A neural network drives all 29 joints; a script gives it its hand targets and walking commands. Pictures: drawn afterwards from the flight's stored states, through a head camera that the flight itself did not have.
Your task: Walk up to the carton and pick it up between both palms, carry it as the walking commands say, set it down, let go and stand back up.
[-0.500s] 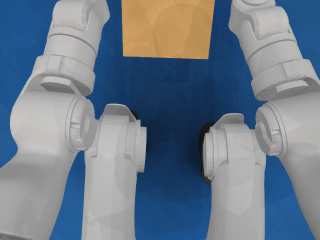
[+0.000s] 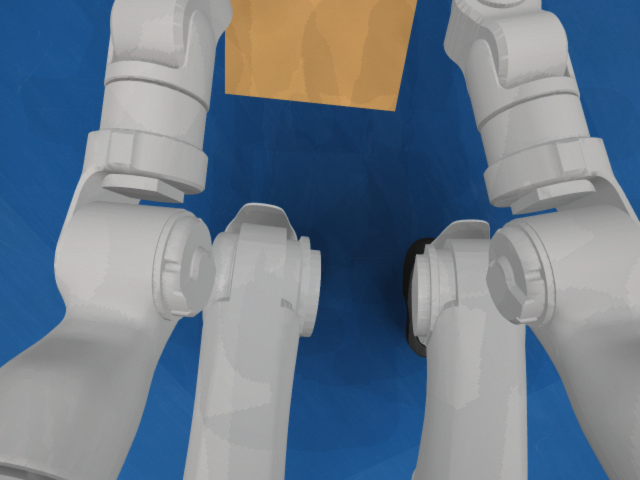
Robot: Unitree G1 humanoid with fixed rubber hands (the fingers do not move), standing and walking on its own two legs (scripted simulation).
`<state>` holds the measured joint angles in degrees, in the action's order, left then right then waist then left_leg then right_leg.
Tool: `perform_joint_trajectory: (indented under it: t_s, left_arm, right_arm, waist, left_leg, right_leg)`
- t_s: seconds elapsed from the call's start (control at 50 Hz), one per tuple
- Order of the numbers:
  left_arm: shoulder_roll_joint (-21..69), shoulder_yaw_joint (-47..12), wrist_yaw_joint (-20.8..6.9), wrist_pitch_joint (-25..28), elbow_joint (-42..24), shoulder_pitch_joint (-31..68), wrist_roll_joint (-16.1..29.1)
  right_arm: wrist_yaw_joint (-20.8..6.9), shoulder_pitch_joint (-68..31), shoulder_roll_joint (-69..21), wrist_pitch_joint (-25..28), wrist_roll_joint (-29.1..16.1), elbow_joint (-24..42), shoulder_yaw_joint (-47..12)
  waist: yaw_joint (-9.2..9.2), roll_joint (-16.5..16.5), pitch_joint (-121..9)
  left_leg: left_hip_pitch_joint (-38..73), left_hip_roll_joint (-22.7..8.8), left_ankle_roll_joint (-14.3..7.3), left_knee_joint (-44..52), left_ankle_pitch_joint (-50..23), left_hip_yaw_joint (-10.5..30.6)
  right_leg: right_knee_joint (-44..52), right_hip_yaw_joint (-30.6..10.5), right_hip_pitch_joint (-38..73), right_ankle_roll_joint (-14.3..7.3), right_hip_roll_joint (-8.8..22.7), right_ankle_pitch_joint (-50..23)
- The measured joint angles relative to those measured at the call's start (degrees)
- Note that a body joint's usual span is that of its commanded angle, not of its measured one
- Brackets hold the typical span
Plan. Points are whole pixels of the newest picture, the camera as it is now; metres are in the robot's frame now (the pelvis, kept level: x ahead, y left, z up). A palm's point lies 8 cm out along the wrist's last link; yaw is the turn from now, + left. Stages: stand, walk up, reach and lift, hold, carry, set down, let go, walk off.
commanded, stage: reach and lift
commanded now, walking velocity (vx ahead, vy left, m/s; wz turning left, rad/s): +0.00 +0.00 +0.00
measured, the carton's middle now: out of the picture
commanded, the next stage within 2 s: none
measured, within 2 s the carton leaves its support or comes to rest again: neither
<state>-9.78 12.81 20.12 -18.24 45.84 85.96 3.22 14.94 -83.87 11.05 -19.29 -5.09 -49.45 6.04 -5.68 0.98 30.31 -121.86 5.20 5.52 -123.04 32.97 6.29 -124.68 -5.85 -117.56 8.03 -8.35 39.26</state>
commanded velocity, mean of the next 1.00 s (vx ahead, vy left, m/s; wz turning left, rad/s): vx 0.00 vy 0.00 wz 0.00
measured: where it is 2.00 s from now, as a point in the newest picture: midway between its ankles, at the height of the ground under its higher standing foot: (342, 301)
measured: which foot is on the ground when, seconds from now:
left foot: down 0.00-1.00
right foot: down 0.00-1.00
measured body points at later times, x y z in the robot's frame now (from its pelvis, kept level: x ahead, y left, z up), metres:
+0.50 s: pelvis -0.03 +0.00 +0.03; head +0.33 +0.05 +0.28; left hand +0.53 +0.19 -0.10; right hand +0.56 -0.06 -0.11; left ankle +0.12 +0.14 -0.36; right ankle +0.10 -0.15 -0.36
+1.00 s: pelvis -0.04 -0.01 +0.07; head +0.30 +0.04 +0.35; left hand +0.49 +0.18 -0.04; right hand +0.53 -0.07 -0.04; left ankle +0.12 +0.14 -0.36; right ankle +0.10 -0.15 -0.36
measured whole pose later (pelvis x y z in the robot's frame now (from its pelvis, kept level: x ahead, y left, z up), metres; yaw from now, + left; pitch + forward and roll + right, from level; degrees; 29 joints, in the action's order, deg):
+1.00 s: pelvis -0.04 -0.01 +0.07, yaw +1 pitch +22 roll -2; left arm -4.1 15.1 24.4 -25.4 35.5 77.0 -0.5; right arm 14.5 -81.2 8.3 -28.9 -1.2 -44.3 11.1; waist -4.1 2.7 30.2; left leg -103.3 6.7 6.9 -108.2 27.2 8.3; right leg -110.3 -6.4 -100.1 7.2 -9.3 32.9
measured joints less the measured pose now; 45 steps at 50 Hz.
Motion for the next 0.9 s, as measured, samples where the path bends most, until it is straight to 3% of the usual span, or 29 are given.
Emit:
perform_joint_trajectory:
  t_s: [0.04, 0.16, 0.24, 0.36, 0.46, 0.56, 0.72, 0.9]
  left_arm:
    - [1.19, -0.72, 1.28, -0.15, -1.11, -0.58, -0.28]
    - [3.79, -1.4, 3.94, 0.02, -3.89, -3.75, -1.0]
    - [4.19, -0.91, 5.35, -0.12, -4.75, -4.97, -0.09]
    - [2.49, -0.04, 4.62, -1.13, -2.25, -2.02, -0.39]
    - [2.05, 0.98, 4.12, -2.52, -1.24, 1.24, -2.1]
    - [3.04, 2.14, 3.77, -3.93, -2.55, 1.73, -3.87]
    - [4.68, 1.15, 3.75, -5.5, -7.94, -4.4, -3.24]
    - [6.18, 0.6, 5.76, -6.96, -11.44, -9.86, -2.4]
  right_arm:
    - [1.75, 1.92, -0.04, -0.62, -0.76, 1.66, -0.35]
    - [-0.07, 4.05, 1.28, -2.4, -1.38, 4.35, -0.11]
    - [-1.17, 1.78, 1.21, -3.93, -0.44, 2.71, 1.13]
    - [-0.88, -4.05, 0.67, -4.77, 1.57, -1.93, 3.47]
    - [-1.65, -6.85, 0.59, -4.84, 3.78, -3.45, 6.01]
    - [-2.26, -4.89, -0.13, -5.5, 5.01, -0.43, 7.77]
    - [-0.55, 2.7, -1.82, -8.72, 3.39, 8.09, 5.98]
    - [-1.19, 4.52, -1.88, -10.25, 3.13, 7.66, 4.23]
  waist:
    - [-0.4, -0.4, 0.01]
    - [-0.96, -1.41, 0.04]
    - [-0.15, -0.38, 0.03]
    - [0.98, 1.48, -0.08]
    - [1.2, 0.88, -0.11]
    - [1.25, -0.45, -0.09]
    - [1.63, -1.13, 0.02]
    - [1.62, 1.03, 0.0]
  left_leg:
    - [0.42, 0.57, 0.1, 0.25, -0.11, 0.81]
    - [1.89, 2.04, 0.63, 1.45, -1.44, 2.81]
    - [3.02, 2.5, 0.99, 2.97, -3.04, 2.58]
    - [4.27, 2.64, 1.27, 5.51, -5.5, 1.97]
    - [4.92, 2.89, 1.2, 7.1, -6.69, 2.11]
    - [6.22, 2.99, 0.81, 8.07, -6.53, 2.06]
    - [10.09, 2.6, 0.41, 9.04, -4.91, 2.17]
    - [15.75, 1.67, 1.1, 12.42, -4.84, 2.38]
  right_leg:
    - [0.81, 0.38, 0.86, 0.22, -0.18, -0.04]
    - [3.06, 1.47, 3.01, 0.23, -0.42, -1.28]
    - [3.98, 0.96, 3.92, 0.63, -0.36, -2.52]
    - [5.52, 0.22, 4.54, 0.25, -0.39, -4.83]
    - [7.03, 0.36, 5.27, -0.47, -0.15, -5.76]
    - [8.18, 0.26, 6.89, -0.08, 0.09, -5.45]
    - [9.67, 0.21, 10.87, 0.52, -0.07, -4.24]
    - [12.7, 0.01, 15.38, -0.38, -0.86, -5.24]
